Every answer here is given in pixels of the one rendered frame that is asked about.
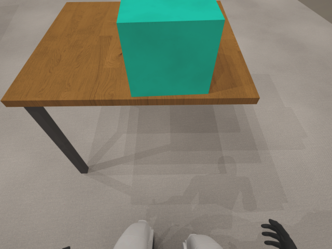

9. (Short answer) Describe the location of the robot left shin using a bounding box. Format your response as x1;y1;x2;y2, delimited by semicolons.
137;220;148;225

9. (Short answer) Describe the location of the carton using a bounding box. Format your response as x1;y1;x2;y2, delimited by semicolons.
117;0;225;97

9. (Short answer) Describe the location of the robot right hand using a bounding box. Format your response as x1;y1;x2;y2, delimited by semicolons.
261;219;297;249

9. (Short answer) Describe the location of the table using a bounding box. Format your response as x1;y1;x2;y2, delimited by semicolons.
1;1;260;174

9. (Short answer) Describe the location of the robot left thigh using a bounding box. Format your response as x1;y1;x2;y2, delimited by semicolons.
113;223;154;249

